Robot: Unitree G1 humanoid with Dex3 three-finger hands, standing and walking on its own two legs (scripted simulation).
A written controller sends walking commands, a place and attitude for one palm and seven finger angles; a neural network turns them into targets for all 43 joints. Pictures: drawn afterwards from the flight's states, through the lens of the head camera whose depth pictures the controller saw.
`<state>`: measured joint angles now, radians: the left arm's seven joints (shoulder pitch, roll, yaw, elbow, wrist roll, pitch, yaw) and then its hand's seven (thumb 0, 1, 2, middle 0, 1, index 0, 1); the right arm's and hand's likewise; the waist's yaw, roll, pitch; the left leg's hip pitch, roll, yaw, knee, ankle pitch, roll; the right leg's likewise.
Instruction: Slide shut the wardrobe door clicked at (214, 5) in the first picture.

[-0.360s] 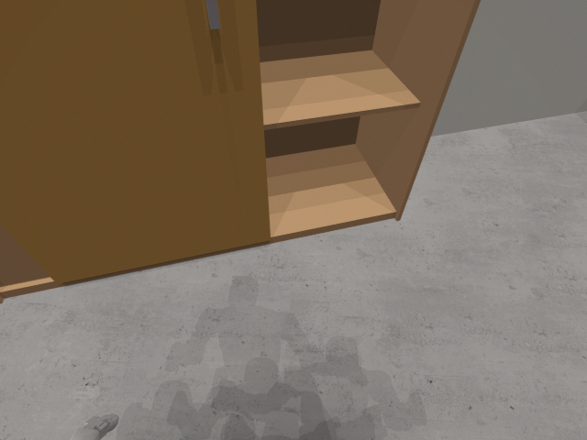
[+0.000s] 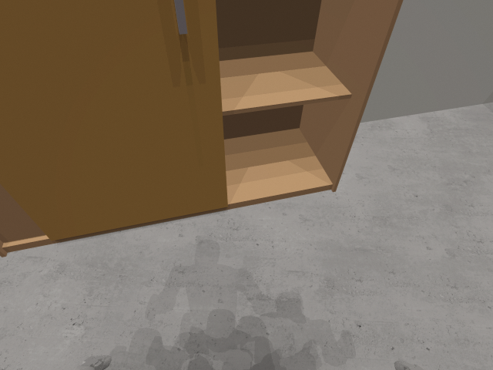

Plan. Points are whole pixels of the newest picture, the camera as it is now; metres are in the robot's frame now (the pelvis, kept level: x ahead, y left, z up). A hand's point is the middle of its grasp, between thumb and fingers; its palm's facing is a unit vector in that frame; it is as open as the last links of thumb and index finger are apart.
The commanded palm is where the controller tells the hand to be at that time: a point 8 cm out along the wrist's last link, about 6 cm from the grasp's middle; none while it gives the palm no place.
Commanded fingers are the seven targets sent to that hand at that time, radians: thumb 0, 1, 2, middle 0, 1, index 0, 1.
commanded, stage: stand and wait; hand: left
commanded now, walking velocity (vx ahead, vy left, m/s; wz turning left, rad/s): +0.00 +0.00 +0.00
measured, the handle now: out of the picture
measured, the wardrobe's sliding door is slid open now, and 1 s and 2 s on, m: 0.59 0.59 0.59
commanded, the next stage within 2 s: look at it before walking up in 0.62 s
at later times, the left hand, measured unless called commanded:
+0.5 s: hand out of the picture +0.05 +0.24 -0.15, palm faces -0.03 -0.94 -0.34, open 7.3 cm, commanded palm none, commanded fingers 0.00 0.90 0.90 -0.20 -0.30 -0.20 -0.30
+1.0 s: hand out of the picture +0.06 +0.24 -0.15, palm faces -0.04 -0.94 -0.33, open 7.3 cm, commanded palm none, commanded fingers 0.00 0.90 0.90 -0.20 -0.30 -0.20 -0.30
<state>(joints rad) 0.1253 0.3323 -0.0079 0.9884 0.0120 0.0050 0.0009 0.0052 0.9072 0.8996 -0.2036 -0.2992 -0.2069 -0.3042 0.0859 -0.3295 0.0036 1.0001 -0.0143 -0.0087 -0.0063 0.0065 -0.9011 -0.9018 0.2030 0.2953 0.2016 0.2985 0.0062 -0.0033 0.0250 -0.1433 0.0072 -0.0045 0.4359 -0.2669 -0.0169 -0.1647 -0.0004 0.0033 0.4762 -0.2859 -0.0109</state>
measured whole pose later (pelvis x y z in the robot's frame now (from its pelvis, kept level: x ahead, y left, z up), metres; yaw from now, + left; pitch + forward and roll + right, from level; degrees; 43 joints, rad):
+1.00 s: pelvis -0.02 +0.00 +0.01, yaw -1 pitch -2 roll +0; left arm 0.13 0.34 0.00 1.08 0.01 -0.01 0.00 0.01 0.91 0.90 -0.20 -0.30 -0.21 -0.30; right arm 0.13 -0.33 0.00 1.11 -0.01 -0.01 0.00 0.01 -0.90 -0.90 0.20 0.30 0.20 0.30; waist 0.00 -0.01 0.03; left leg -0.13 0.02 0.00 0.36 -0.20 -0.02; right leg -0.15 0.02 0.01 0.38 -0.21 -0.02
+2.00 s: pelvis +0.04 -0.06 +0.01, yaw -18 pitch +0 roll +1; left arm 0.52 0.12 0.03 1.07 0.02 -0.06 0.01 0.00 0.91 0.90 -0.20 -0.30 -0.21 -0.30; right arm 0.19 -0.23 -0.07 1.00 -0.02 0.01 0.01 0.01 -0.91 -0.90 0.20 0.29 0.20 0.30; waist 0.04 0.03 0.01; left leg -0.63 0.10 0.01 1.10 -0.15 -0.07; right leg -0.04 0.10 0.07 0.30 -0.25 -0.10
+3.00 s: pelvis +0.27 -0.08 +0.00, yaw -11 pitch +0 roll +1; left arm 0.12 0.13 0.04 0.93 0.00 0.00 0.04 0.00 0.91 0.90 -0.20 -0.30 -0.21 -0.30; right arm 0.33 -0.18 -0.08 1.04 -0.01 0.04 -0.01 0.01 -0.90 -0.90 0.20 0.30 0.20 0.30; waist -0.07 0.05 0.05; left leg -0.39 -0.08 -0.01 0.87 -0.46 -0.01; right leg -0.22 -0.02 -0.10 0.53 -0.31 -0.04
